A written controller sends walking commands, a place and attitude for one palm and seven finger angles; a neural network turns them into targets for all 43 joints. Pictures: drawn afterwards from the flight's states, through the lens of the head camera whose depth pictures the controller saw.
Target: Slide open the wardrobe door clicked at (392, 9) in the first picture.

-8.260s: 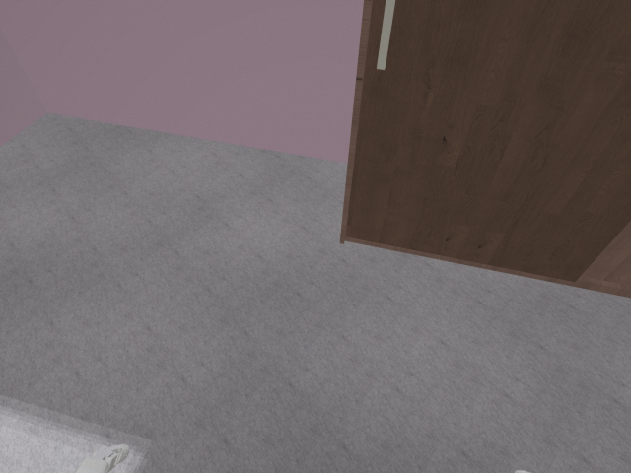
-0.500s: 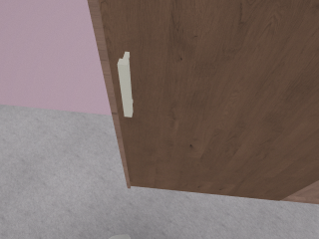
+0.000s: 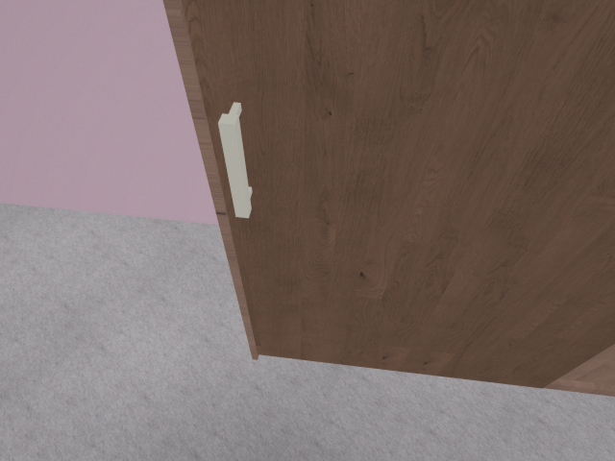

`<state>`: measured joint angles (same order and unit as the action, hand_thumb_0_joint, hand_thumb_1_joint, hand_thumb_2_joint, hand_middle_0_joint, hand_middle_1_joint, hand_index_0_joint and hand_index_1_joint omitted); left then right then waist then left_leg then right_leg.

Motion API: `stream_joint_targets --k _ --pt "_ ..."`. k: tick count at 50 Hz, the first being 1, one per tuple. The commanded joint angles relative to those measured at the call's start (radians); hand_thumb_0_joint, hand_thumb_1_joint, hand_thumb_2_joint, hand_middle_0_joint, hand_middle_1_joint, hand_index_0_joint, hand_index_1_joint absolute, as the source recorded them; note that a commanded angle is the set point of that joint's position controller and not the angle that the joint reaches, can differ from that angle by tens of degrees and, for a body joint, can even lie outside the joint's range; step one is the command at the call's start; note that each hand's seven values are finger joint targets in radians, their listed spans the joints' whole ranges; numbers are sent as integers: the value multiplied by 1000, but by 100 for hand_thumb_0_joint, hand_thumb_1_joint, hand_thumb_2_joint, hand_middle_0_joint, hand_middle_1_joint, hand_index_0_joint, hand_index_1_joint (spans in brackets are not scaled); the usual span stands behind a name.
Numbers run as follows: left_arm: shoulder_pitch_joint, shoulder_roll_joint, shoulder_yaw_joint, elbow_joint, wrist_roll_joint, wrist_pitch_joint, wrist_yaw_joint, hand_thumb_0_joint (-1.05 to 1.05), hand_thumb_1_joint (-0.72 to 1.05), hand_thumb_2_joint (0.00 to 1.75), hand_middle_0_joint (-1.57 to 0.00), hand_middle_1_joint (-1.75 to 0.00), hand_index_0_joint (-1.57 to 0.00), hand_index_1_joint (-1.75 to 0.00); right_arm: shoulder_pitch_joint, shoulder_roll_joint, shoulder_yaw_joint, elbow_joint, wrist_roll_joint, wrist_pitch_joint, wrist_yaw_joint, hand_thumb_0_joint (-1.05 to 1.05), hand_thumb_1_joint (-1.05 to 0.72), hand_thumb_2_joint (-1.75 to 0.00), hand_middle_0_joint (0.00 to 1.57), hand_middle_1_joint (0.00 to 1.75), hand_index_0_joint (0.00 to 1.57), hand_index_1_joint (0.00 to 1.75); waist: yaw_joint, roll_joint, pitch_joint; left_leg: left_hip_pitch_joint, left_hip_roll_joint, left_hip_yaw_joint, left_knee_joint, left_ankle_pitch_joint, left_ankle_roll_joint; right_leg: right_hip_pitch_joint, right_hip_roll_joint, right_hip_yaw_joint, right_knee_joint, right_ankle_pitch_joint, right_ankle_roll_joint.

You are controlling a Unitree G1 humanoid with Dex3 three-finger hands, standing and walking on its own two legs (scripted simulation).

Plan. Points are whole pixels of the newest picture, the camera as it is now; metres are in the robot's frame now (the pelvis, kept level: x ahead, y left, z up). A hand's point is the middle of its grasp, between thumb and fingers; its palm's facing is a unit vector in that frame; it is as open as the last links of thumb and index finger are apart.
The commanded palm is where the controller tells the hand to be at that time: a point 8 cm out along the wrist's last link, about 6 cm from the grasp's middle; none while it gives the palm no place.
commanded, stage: come to a stop and stand still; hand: left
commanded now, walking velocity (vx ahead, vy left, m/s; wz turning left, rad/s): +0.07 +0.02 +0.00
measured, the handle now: (240, 163) +0.49 +0.15 +0.11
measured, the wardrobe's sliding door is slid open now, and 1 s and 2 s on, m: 0.00 0.00 0.00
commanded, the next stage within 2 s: look again from close up in 0.74 s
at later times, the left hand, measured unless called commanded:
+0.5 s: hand out of the picture -0.05 +0.20 -0.18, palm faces +0.04 -0.99 -0.13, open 7.4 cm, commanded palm none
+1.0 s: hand out of the picture -0.02 +0.22 -0.18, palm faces +0.02 -0.98 -0.20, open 7.3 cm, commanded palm none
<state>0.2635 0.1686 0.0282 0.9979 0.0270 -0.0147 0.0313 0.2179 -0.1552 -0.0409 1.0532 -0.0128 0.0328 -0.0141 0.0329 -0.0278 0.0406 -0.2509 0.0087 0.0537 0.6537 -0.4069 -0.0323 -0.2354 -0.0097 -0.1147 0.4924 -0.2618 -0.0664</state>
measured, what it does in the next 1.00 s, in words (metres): steps on the spot: left foot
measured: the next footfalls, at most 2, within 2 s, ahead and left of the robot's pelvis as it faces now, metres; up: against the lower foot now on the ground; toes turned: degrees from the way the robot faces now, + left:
left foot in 0.06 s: +0.01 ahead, +0.13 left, +0.00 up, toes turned +4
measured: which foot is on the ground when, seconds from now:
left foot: up 0.00-0.04, down 0.06-1.00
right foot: down 0.00-1.00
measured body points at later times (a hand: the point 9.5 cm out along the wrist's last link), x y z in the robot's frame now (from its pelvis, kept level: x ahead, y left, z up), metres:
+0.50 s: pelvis -0.01 +0.05 +0.00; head +0.00 +0.06 +0.45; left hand -0.05 +0.25 -0.16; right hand -0.04 -0.14 -0.16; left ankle -0.03 +0.12 -0.74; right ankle +0.00 -0.08 -0.74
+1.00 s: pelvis -0.02 +0.05 +0.00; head -0.04 +0.05 +0.45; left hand -0.02 +0.27 -0.16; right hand -0.01 -0.17 -0.17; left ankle -0.03 +0.12 -0.74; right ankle +0.00 -0.08 -0.74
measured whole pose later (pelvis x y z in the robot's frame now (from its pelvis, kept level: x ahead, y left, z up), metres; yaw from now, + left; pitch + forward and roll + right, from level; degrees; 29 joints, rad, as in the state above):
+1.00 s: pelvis -0.02 +0.05 +0.00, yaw +0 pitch -3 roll +0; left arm 0.30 0.13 -0.02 1.12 0.01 -0.01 0.05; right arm 0.32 -0.15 0.00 1.07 -0.01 -0.02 -0.04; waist 0.00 0.02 0.00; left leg -0.15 -0.04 0.09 0.50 -0.31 0.07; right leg -0.22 -0.07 -0.09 0.53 -0.25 0.02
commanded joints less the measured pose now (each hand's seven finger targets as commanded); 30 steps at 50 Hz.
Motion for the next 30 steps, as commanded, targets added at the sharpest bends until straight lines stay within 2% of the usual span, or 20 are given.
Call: stream_joint_targets --k 1,2,3,4,5,6,7,10,12,16,21,24,30 --pt "48 134 35 -3 -11 -4 3 0 90 90 -20 -30 -20 -30 107 -31 15 -16 1 -35 -6 0 -90 -90 20 30 20 30 -23 -72 -63 104 18 -3 -271 168 19 54 -223 228 -128 219 -59" --pt "34 106 29 -6 -10 -2 2 0 90 90 -20 -30 -20 -30 125 -43 12 -6 1 -41 -9 0 -90 -90 20 30 20 30 -27 -33 -56 157 60 -32 -303 218 34 8 -176 191 -102 154 -26" --pt "39 77 20 -3 -13 1 -2 0 90 90 -20 -30 -20 -30 122 -74 12 -3 -4 -44 -13 0 -90 -90 20 30 20 30 -20 51 -46 158 116 -83 -292 272 58 -25 -125 149 -99 87 7" --pt "43 59 14 6 -11 3 -3 0 90 90 -20 -30 -20 -30 110 -87 15 -1 -8 -44 -14 0 -90 -90 20 30 20 30 -10 99 -31 102 157 -108 -295 285 75 -4 -101 122 -112 47 27" --pt "36 58 11 17 -8 6 -2 0 90 90 -20 -30 -20 -30 89 -80 20 2 -8 -40 -14 0 -90 -90 20 30 20 30 -6 92 -9 35 153 -106 -316 222 75 35 -97 109 -128 23 40" --pt "33 58 7 36 -8 10 -3 0 90 90 -20 -30 -20 -30 74 -70 26 8 -6 -41 -13 0 -90 -90 20 30 20 30 -2 135 26 -19 141 -118 -360 149 73 62 -99 103 -125 18 46" --pt "37 58 4 45 -7 12 -4 0 90 90 -20 -30 -20 -30 79 -67 29 7 -4 -42 -15 0 -90 -90 20 30 20 30 0 136 56 -55 143 -127 -385 137 75 82 -95 98 -117 37 48" --pt "74 41 -8 87 -8 12 -5 0 90 90 -20 -30 -20 -30 107 -67 36 20 -4 -47 -21 0 -90 -90 20 30 20 30 0 100 71 -72 132 -133 -421 66 72 97 -95 100 -126 50 47" --pt "85 36 -13 103 -7 11 -5 0 90 90 -20 -30 -20 -30 118 -62 36 28 -2 -50 -23 0 -90 -90 20 30 20 30 0 105 84 -66 131 -137 -437 71 75 91 -96 93 -123 69 47" --pt "103 19 -17 121 -6 10 -3 0 90 90 -20 -30 -20 -30 153 -64 36 35 -1 -57 -25 0 -90 -90 20 30 20 30 -7 72 66 -54 131 -148 -458 45 76 84 -96 87 -110 76 52" --pt "122 1 -21 135 -9 2 2 0 90 90 -20 -30 -20 -30 183 -43 39 53 2 -66 -29 0 -90 -90 20 30 20 30 -12 23 36 -7 125 -128 -427 158 78 82 -105 93 -112 111 53" --pt "126 -4 -21 138 -9 0 5 0 90 90 -20 -30 -20 -30 197 -31 42 63 2 -71 -30 0 -90 -90 20 30 20 30 -14 29 29 10 122 -117 -412 233 78 79 -108 96 -106 127 53" --pt "138 -12 -22 147 -11 -1 9 0 90 90 -20 -30 -20 -30 211 -15 44 77 2 -74 -33 0 -90 -90 20 30 20 30 -17 20 30 35 117 -100 -386 302 77 70 -112 100 -103 147 53"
